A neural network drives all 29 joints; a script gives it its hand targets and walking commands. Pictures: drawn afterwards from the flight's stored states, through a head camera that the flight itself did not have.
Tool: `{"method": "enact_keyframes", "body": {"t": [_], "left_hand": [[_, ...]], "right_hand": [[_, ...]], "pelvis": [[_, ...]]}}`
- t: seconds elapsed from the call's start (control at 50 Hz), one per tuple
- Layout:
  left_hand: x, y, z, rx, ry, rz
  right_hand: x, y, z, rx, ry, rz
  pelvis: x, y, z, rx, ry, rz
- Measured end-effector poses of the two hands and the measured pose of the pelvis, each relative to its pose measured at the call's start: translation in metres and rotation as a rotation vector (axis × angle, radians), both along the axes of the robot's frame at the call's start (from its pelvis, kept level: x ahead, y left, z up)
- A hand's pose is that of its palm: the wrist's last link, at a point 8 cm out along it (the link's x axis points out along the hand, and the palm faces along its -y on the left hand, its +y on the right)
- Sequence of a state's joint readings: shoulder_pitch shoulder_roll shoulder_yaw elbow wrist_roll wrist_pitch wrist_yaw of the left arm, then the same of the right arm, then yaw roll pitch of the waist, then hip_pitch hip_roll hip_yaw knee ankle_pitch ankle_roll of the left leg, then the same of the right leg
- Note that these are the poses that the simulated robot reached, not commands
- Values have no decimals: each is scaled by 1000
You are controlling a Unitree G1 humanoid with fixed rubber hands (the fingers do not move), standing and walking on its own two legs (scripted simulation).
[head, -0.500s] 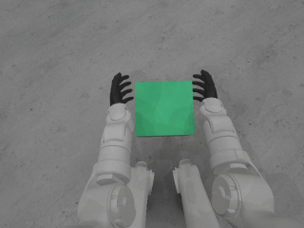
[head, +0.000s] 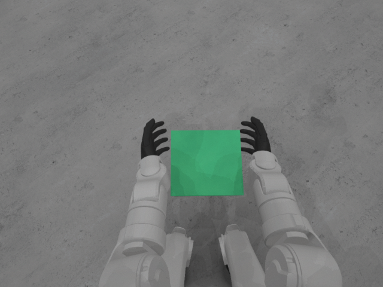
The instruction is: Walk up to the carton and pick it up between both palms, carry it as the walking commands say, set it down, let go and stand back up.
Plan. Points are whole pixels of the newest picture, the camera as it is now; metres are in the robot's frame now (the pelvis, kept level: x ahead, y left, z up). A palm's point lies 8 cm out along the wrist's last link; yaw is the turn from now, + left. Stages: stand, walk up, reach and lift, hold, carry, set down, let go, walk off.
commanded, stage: reach and lift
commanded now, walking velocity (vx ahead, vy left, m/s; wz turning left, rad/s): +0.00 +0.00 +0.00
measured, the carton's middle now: (203, 167) +0.39 +0.00 -0.15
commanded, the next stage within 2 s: none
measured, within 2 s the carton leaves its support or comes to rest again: neither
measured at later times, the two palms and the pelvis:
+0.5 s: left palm (140, 150) +0.38 +0.12 +0.02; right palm (267, 148) +0.38 -0.12 +0.01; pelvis +0.02 +0.00 +0.06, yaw +0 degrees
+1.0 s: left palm (125, 140) +0.37 +0.12 +0.10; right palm (279, 140) +0.36 -0.12 +0.08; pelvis +0.03 -0.01 +0.12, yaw +0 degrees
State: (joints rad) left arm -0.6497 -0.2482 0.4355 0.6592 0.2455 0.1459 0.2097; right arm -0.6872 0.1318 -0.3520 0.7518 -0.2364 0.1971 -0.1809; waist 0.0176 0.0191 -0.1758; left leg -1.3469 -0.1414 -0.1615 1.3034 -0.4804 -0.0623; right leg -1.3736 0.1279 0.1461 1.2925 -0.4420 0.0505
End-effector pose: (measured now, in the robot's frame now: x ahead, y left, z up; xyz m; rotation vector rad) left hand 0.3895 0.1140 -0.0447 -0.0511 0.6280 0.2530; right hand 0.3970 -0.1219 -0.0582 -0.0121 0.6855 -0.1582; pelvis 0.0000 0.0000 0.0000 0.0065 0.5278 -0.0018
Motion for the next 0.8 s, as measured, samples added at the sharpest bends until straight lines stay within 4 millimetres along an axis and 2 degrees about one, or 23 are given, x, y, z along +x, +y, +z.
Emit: {"method": "enact_keyframes", "body": {"t": [0.44, 0.8], "left_hand": [[-12, 4, 61, 6, -6, -6], [-21, 6, 111, 38, 4, -48]], "right_hand": [[-14, 3, 60, 12, -13, -6], [-27, 4, 111, 4, -12, 12]], "pelvis": [[18, -3, 57, -1, -113, -5], [24, -6, 98, -6, -242, -6]]}}
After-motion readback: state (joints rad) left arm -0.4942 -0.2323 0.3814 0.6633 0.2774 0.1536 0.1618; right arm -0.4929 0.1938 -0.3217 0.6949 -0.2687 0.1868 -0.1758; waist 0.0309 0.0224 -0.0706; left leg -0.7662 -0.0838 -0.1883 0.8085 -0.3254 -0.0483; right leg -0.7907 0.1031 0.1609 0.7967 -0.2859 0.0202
